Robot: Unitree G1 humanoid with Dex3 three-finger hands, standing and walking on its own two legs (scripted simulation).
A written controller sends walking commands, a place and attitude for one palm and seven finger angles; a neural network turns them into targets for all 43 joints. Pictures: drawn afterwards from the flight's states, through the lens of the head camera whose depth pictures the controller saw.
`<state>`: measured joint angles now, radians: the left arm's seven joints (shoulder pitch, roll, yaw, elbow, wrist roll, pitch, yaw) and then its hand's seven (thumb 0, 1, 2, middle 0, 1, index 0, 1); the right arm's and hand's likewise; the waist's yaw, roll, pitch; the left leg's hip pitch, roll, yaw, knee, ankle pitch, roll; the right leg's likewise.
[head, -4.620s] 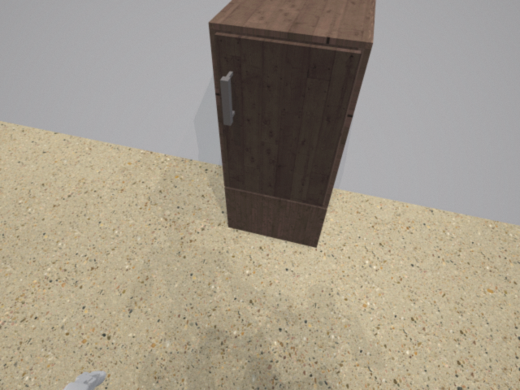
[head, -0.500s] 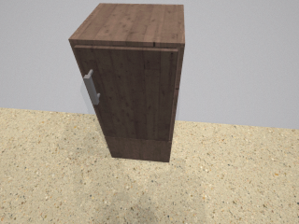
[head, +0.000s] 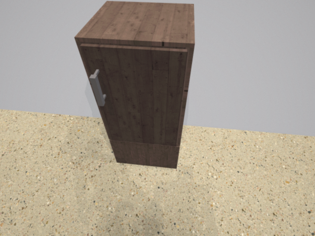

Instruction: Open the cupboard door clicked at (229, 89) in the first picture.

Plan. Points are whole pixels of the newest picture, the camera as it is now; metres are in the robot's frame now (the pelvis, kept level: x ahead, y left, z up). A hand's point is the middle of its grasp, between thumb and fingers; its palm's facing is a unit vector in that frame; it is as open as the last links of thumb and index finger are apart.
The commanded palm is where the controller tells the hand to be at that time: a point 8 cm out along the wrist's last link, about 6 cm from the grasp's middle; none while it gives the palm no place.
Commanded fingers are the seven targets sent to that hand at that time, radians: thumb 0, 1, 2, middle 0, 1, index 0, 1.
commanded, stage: look again from close up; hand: left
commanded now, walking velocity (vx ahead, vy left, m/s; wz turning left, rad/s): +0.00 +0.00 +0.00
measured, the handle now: (99, 88) +0.66 +0.28 -0.03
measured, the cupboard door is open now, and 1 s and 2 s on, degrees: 0 0 0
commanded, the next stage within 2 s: shuffle to correct the standing spot in 0.42 s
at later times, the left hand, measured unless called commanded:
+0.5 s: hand out of the picture +0.03 +0.23 -0.17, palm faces +0.00 -0.98 -0.20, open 7.4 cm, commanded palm none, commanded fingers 0.00 0.90 0.90 -0.20 -0.30 -0.20 -0.30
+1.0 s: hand out of the picture -0.02 +0.26 -0.18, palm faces +0.02 -0.99 -0.15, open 7.4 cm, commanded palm none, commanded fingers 0.00 0.90 0.90 -0.20 -0.30 -0.20 -0.30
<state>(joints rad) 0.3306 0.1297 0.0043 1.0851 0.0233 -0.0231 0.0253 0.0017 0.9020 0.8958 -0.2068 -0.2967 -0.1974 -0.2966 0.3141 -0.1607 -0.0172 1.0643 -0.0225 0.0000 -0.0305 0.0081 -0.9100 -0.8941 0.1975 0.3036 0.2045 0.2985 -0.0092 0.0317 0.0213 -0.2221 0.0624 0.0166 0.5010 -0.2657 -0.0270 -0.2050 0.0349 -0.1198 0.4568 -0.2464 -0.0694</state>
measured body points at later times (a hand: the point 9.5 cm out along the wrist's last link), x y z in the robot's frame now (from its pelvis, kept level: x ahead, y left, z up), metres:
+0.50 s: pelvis -0.01 +0.05 +0.00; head -0.02 +0.05 +0.45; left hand +0.03 +0.28 -0.15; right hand +0.01 -0.18 -0.15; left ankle +0.00 +0.14 -0.74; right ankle +0.00 -0.07 -0.74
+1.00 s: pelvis +0.04 +0.10 -0.01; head +0.05 +0.11 +0.44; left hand -0.02 +0.31 -0.17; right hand +0.00 -0.13 -0.16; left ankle +0.00 +0.14 -0.74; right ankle +0.00 -0.05 -0.70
